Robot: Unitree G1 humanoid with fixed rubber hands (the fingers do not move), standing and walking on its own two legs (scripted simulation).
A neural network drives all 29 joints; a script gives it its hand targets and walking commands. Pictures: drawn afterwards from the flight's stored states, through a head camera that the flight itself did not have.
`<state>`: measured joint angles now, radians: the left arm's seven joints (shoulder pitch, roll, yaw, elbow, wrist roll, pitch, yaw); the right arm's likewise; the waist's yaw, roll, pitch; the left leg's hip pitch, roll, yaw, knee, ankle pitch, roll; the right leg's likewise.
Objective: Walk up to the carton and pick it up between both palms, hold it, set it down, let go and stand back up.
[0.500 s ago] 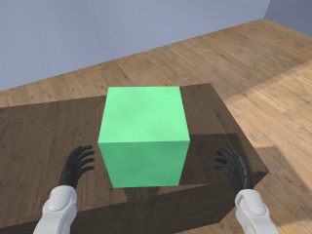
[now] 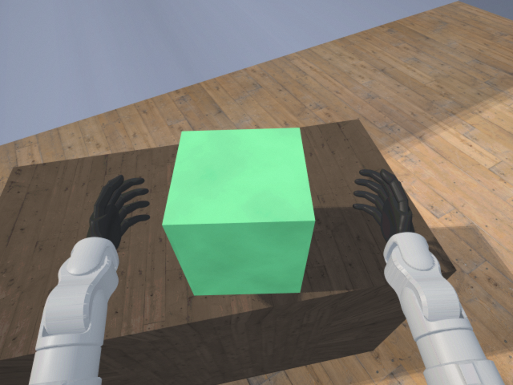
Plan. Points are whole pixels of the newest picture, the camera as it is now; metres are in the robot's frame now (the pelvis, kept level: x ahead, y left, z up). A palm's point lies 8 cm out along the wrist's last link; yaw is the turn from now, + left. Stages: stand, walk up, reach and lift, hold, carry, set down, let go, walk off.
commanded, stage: reach and lift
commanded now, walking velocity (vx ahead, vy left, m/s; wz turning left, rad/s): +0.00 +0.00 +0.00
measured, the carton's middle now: (244, 216) +0.40 +0.06 -0.01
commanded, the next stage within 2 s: none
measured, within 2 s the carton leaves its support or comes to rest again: neither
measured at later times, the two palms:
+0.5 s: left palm (101, 163) +0.35 +0.25 +0.17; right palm (397, 164) +0.39 -0.17 +0.15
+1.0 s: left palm (109, 144) +0.39 +0.25 +0.17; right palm (401, 137) +0.43 -0.18 +0.17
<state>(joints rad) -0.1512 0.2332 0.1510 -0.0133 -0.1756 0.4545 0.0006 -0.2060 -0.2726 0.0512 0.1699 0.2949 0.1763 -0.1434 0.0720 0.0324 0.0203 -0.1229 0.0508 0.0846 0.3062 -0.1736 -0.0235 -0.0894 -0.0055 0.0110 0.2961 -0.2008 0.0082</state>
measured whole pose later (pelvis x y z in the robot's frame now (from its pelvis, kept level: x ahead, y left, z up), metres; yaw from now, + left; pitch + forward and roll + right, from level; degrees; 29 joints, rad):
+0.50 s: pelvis +0.00 +0.00 +0.00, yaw +0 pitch +2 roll +0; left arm -0.56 0.31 0.24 0.16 -0.15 0.68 0.02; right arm -0.62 -0.37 0.13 0.41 0.44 0.36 -0.16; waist 0.04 0.01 -0.03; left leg -0.20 0.07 0.09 0.34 -0.18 -0.03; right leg -0.16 0.01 0.02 0.31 -0.19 0.01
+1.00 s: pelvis +0.00 +0.00 +0.00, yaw +1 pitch +4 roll -1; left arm -0.81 0.34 0.19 0.66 -0.11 0.51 0.00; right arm -0.90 -0.37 0.14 0.88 0.44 0.30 -0.11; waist 0.04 0.02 -0.09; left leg -0.25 0.07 0.06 0.36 -0.18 -0.03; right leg -0.18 0.01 -0.01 0.30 -0.19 0.01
